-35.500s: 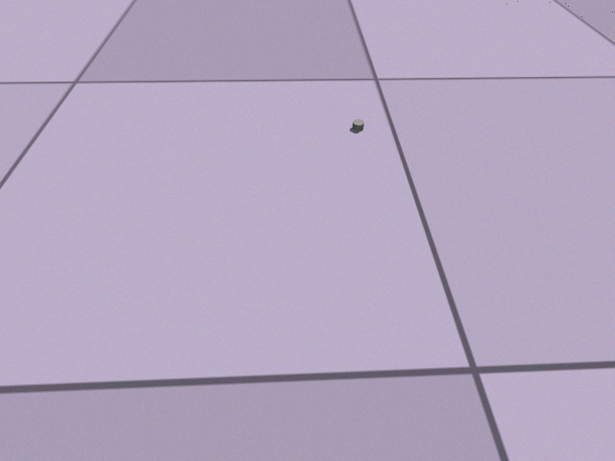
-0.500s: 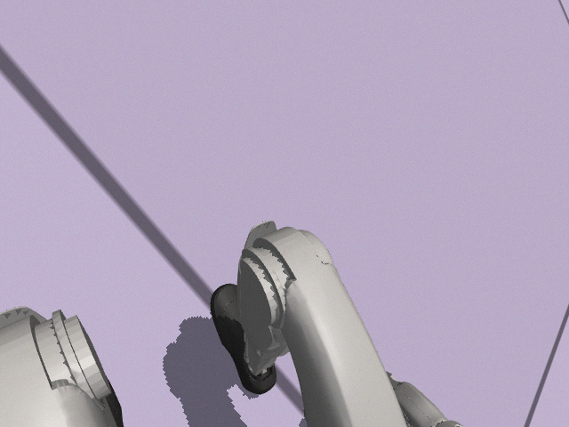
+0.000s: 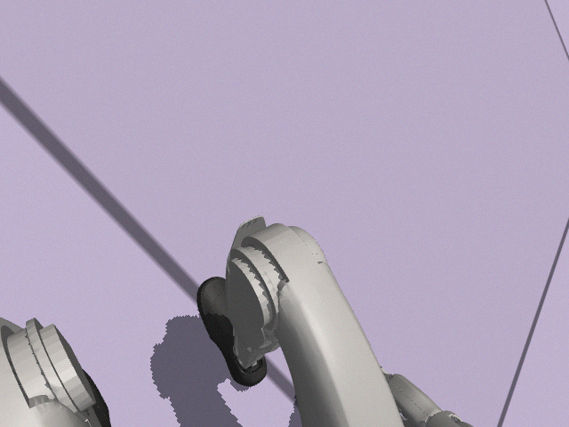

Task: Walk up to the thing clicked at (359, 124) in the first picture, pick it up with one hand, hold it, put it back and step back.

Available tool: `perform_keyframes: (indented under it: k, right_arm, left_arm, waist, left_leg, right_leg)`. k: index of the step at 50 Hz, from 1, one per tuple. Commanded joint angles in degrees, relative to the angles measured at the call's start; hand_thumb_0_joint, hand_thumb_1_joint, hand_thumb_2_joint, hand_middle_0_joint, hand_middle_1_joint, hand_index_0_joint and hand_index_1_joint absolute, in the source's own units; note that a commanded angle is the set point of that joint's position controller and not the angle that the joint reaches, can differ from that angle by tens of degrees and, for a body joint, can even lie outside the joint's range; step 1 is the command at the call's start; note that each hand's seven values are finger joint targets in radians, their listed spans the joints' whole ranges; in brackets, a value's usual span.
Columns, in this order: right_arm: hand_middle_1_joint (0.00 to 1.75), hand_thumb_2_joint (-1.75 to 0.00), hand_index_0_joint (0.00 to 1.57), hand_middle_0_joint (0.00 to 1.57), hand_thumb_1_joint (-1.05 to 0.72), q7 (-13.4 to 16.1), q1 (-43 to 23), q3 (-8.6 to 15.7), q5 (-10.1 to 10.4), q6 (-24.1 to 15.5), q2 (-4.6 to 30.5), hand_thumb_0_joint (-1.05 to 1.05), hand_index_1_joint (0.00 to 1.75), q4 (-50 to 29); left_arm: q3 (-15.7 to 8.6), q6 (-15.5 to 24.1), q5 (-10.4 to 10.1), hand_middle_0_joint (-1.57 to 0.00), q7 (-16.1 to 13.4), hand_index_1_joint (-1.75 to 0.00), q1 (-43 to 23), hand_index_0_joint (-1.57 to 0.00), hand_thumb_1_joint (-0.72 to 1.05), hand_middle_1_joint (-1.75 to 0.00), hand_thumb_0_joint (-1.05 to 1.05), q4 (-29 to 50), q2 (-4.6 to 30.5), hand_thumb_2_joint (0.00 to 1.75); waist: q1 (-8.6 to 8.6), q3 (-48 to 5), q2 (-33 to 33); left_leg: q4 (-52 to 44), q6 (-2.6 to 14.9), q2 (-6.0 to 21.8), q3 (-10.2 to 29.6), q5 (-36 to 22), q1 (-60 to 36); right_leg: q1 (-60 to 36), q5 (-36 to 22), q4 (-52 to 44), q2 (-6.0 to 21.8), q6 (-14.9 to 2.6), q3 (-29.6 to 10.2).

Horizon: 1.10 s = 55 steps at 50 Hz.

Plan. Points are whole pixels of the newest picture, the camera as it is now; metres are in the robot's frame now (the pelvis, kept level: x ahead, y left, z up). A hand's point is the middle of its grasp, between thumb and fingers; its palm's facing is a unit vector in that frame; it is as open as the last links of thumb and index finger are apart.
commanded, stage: rest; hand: left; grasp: from above
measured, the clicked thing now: out of the picture +0.48 +0.34 -0.28
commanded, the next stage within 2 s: open in 0.18 s
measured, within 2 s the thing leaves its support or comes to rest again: rests again in 0.08 s
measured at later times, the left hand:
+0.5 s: hand out of the picture +0.47 +0.33 -0.26, palm faces -0.45 -0.16 -0.88, open 8.5 cm
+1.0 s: hand out of the picture +0.47 +0.33 -0.26, palm faces -0.45 -0.15 -0.88, open 13.1 cm
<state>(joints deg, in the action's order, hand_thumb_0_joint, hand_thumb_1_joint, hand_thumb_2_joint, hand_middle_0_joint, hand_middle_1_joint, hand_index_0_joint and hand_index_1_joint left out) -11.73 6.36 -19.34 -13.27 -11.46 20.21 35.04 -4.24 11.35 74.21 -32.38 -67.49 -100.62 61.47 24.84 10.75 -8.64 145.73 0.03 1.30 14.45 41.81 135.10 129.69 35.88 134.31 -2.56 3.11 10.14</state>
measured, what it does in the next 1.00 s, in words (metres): stands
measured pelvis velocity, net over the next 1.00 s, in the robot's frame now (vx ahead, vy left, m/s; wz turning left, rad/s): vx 0.00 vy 0.00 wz -0.02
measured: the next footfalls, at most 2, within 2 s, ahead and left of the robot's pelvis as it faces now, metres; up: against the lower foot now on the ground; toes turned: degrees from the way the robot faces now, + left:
none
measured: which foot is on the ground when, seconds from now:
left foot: down 0.00-1.00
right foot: down 0.00-1.00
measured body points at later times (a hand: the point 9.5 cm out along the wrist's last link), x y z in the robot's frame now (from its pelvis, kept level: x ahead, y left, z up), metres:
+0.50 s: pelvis +0.00 +0.00 +0.00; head +0.30 +0.13 +0.31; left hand +0.49 +0.34 -0.21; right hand +0.05 -0.25 -0.05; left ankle +0.06 +0.13 -0.27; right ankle +0.12 -0.12 -0.27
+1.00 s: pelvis +0.00 +0.00 +0.01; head +0.30 +0.14 +0.31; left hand +0.49 +0.34 -0.21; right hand +0.04 -0.24 -0.04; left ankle +0.06 +0.13 -0.27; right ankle +0.12 -0.12 -0.27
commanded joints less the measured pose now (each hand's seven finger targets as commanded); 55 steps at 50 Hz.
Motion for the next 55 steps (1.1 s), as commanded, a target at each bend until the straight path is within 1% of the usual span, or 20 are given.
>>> perform_keyframes:
  k: [1, 2, 4, 7, 11, 14, 15, 20, 25, 30, 34, 35, 40, 41, 42, 43, 46, 49, 52, 55]
  right_arm:
    - [0.30, -0.90, 0.20, 0.20, -0.90, 0.75, 11.12, 5.62, 0.64, -0.41, 19.68, 0.00, 0.30, 0.71]
    - [0.30, -0.90, 0.20, 0.20, -0.90, 0.90, 11.05, 5.51, 0.63, -0.31, 19.85, 0.00, 0.30, 0.61]
    - [0.30, -0.90, 0.20, 0.20, -0.90, 0.80, 11.06, 5.26, 0.55, -0.40, 19.29, 0.00, 0.30, 0.81]
    - [0.30, -0.90, 0.20, 0.20, -0.91, 0.75, 10.90, 5.14, 0.54, -0.31, 19.89, 0.00, 0.30, 1.05]
    - [0.30, -0.90, 0.20, 0.20, -0.90, 0.60, 11.10, 4.97, 0.33, -0.13, 20.14, 0.00, 0.30, 1.22]
    - [0.30, -0.90, 0.20, 0.20, -0.91, 0.63, 10.56, 4.98, 0.20, -0.08, 20.14, 0.00, 0.30, 0.97]
    - [0.30, -0.90, 0.20, 0.20, -0.90, 0.55, 11.27, 4.60, 0.08, -0.01, 19.98, 0.00, 0.30, 1.38]
    - [0.30, -0.90, 0.20, 0.20, -0.89, 0.61, 11.65, 4.59, 0.06, 0.37, 20.19, 0.00, 0.30, 1.23]
    - [0.30, -0.90, 0.20, 0.20, -0.89, 0.74, 10.75, 3.69, -0.06, 0.67, 19.67, 0.00, 0.30, 0.81]
    - [0.30, -0.90, 0.20, 0.20, -0.89, 1.15, 10.36, 3.72, -0.23, 0.69, 20.08, 0.00, 0.30, 0.30]
    - [0.30, -0.90, 0.20, 0.20, -0.89, 1.24, 10.49, 3.79, -0.28, 0.49, 19.97, 0.00, 0.30, 0.13]
    - [0.30, -0.90, 0.20, 0.20, -0.89, 1.25, 10.91, 3.21, -0.32, 0.56, 19.79, 0.00, 0.30, 0.85]
    - [0.30, -0.90, 0.20, 0.20, -0.89, 1.28, 10.70, 4.00, -0.10, 0.58, 20.24, 0.00, 0.30, 0.87]
    - [0.30, -0.90, 0.20, 0.20, -0.89, 1.22, 10.92, 3.30, -0.08, 0.82, 19.74, 0.00, 0.30, 0.96]
    - [0.30, -0.90, 0.20, 0.20, -0.89, 1.24, 10.19, 3.92, -0.29, 0.74, 20.41, 0.00, 0.30, -0.40]
    - [0.30, -0.90, 0.20, 0.20, -0.89, 1.09, 11.12, 3.50, -0.13, 0.74, 19.91, 0.00, 0.30, 0.73]
    - [0.30, -0.90, 0.20, 0.20, -0.89, 1.22, 11.13, 3.92, -0.06, 0.95, 20.46, 0.00, 0.30, 0.36]
    - [0.30, -0.90, 0.20, 0.20, -0.89, 1.02, 11.52, 3.05, -0.13, 0.94, 19.66, 0.00, 0.30, 0.70]
    - [0.30, -0.90, 0.20, 0.20, -0.89, 1.06, 11.18, 3.41, -0.05, 1.04, 19.98, 0.00, 0.30, 0.12]
    - [0.30, -0.90, 0.20, 0.20, -0.89, 1.18, 11.40, 3.23, -0.13, 1.16, 19.69, 0.00, 0.30, 0.68]
  left_arm:
    - [-0.66, -0.47, -1.29, -1.00, -1.80, -0.57, -13.76, -1.07, 0.75, -0.64, 0.00, 5.26, 13.13, 0.46]
    - [-0.77, -0.17, -1.08, -1.01, -1.99, -0.58, -15.62, -1.07, 0.76, -0.65, 0.00, 7.52, 14.43, 0.48]
    - [0.66, -0.06, -1.15, -1.01, -1.93, -0.59, -16.07, -1.07, 0.74, -0.65, 0.00, 8.55, 12.46, 0.50]
    - [-1.26, 0.05, -0.91, -1.00, -2.47, -0.59, -14.78, -1.06, 0.74, -0.65, 0.00, 7.81, 14.96, 0.49]
    - [-0.76, 0.02, -0.78, -1.01, -2.22, -0.60, -13.45, -1.06, 0.75, -0.66, 0.00, 4.52, 13.50, 0.52]
    - [-0.48, 0.47, -1.08, -0.99, -1.87, -0.60, -14.93, -1.05, 0.73, -0.65, 0.00, 6.78, 14.10, 0.51]
    - [-1.40, 0.45, -0.66, -0.91, -1.97, -0.59, -14.44, -0.97, 0.65, -0.65, 0.00, 7.17, 15.44, 0.47]
    - [-0.84, 0.70, -0.76, -0.53, -1.96, -0.60, -14.26, -0.60, 0.25, -0.67, 0.00, 6.19, 14.49, 0.40]
    - [-0.55, 0.97, -1.08, -0.42, -1.89, -0.71, -13.70, -0.47, -0.03, -0.76, 0.00, 6.05, 14.87, 0.55]
    - [-0.09, 1.10, -1.36, -0.33, -1.95, -0.80, -12.56, -0.37, -0.15, -0.84, 0.00, 4.65, 15.54, 0.65]
    - [0.52, 1.56, -1.39, -0.26, -2.28, -0.86, -15.84, -0.30, -0.22, -0.91, 0.00, 9.06, 15.66, 0.70]
    - [-1.03, 0.97, -1.19, -0.24, -2.44, -0.88, -12.41, -0.28, -0.24, -0.92, 0.00, 4.27, 16.86, 0.72]
    - [0.54, 0.66, -1.28, -0.16, -2.06, -0.95, -13.61, -0.20, -0.34, -0.99, 0.00, 6.38, 14.83, 0.80]
    - [-1.27, 0.52, -1.27, -0.15, -2.36, -0.97, -13.04, -0.19, -0.36, -1.01, 0.00, 5.79, 16.72, 0.82]
    - [0.63, 0.66, -1.28, -0.14, -2.17, -0.98, -14.08, -0.18, -0.36, -1.02, 0.00, 7.59, 15.20, 0.82]
    - [-0.83, 0.17, -1.27, -0.11, -1.92, -1.00, -12.63, -0.15, -0.39, -1.04, 0.00, 4.84, 15.80, 0.84]
    - [0.15, 0.05, -1.41, -0.08, -1.39, -1.03, -12.95, -0.12, -0.44, -1.06, 0.00, 5.71, 15.39, 0.89]
    - [-1.26, 0.15, -1.55, -0.07, -1.29, -1.05, -13.67, -0.10, -0.45, -1.08, 0.00, 7.50, 16.55, 0.90]
    - [0.24, 0.42, -1.93, -0.06, -0.67, -1.05, -11.72, -0.10, -0.45, -1.09, 0.00, 5.72, 14.37, 0.90]
    - [-0.43, 0.73, -2.18, -0.06, -0.64, -1.05, -13.39, -0.09, -0.46, -1.09, 0.00, 7.78, 15.83, 0.91]
  waist:
    - [2.42, -36.05, 31.90]
    - [2.14, -37.87, 32.93]
    - [2.47, -38.34, 34.75]
    - [2.32, -39.44, 35.48]
    - [3.56, -34.05, 32.88]
    - [3.40, -35.44, 34.30]
    - [3.26, -36.52, 34.97]
    - [3.71, -36.58, 34.97]
    - [3.77, -36.10, 34.05]
    - [4.04, -34.57, 32.38]
    - [3.47, -36.62, 35.00]
    - [3.48, -35.70, 33.23]
    - [3.80, -35.55, 34.82]
    - [3.27, -36.39, 35.32]
    - [3.60, -35.71, 35.93]
    - [3.54, -35.06, 34.97]
    - [4.37, -33.77, 33.82]
    - [3.54, -35.78, 35.40]
    - [4.56, -34.51, 33.17]
    - [3.97, -36.25, 34.70]
  left_leg:
    - [-14.93, 0.65, 1.58, -5.08, -13.19, -27.55]
    - [-15.04, 0.56, 1.64, -5.03, -13.25, -28.25]
    - [-15.10, 0.20, 1.85, -4.75, -15.32, -30.68]
    - [-15.05, -0.09, 2.08, -4.31, -17.33, -30.96]
    - [-14.79, 0.17, 1.90, -4.29, -15.05, -27.67]
    - [-14.89, 0.21, 2.06, -4.34, -14.69, -28.82]
    - [-15.03, 0.02, 2.18, -4.28, -16.20, -30.08]
    - [-15.28, -0.12, 2.20, -3.73, -16.60, -30.40]
    - [-15.23, 0.00, 2.23, -3.82, -15.98, -29.38]
    - [-15.21, 0.41, 2.14, -4.53, -13.03, -27.29]
    - [-15.37, 0.10, 2.36, -4.01, -14.75, -29.31]
    - [-15.17, 0.26, 2.31, -3.96, -14.15, -27.98]
    - [-15.99, -0.41, 2.69, -3.07, -16.36, -30.41]
    - [-16.33, -0.46, 2.79, -2.67, -16.32, -30.50]
    - [-16.41, -0.34, 2.62, -3.35, -16.18, -30.26]
    - [-16.28, -0.36, 2.60, -3.01, -15.57, -29.92]
    - [-15.92, 0.15, 2.41, -3.82, -13.99, -28.03]
    - [-15.66, -0.26, 2.61, -3.30, -17.05, -30.34]
    - [-15.53, 0.02, 2.50, -3.48, -16.38, -29.29]
    - [-15.78, -0.06, 2.50, -3.72, -16.69, -29.80]
  right_leg:
    - [-22.55, -13.25, -10.51, -2.34, -3.98, 5.26]
    - [-23.10, -13.20, -10.69, -2.48, -4.08, 5.29]
    - [-23.18, -15.00, -10.15, -2.42, -4.19, 5.31]
    - [-23.99, -16.40, -9.88, -2.38, -4.17, 5.69]
    - [-21.94, -14.75, -9.92, -2.28, -4.02, 5.74]
    - [-22.48, -14.47, -10.48, -2.32, -4.04, 5.54]
    - [-23.40, -15.71, -10.25, -2.10, -3.98, 5.51]
    - [-22.76, -15.84, -10.02, -2.06, -3.95, 6.02]
    - [-23.57, -15.66, -10.43, -2.18, -3.86, 5.96]
    - [-24.78, -13.67, -11.68, -2.63, -3.77, 5.55]
    - [-24.41, -15.04, -10.92, -2.53, -3.97, 5.80]
    - [-24.47, -14.51, -11.23, -2.39, -3.82, 5.99]
    - [-22.77, -15.65, -10.54, -2.39, -4.00, 6.22]
    - [-23.02, -15.53, -10.70, -2.21, -3.94, 6.52]
    - [-23.80, -15.77, -10.85, -2.61, -4.09, 6.24]
    - [-22.57, -15.11, -10.66, -2.12, -4.01, 6.34]
    - [-23.41, -14.37, -11.61, -2.49, -3.84, 5.93]
    - [-23.39, -16.03, -10.94, -2.11, -4.01, 6.07]
    - [-24.20, -15.93, -11.39, -2.34, -3.80, 5.96]
    - [-25.21, -16.17, -11.64, -2.35, -3.79, 5.91]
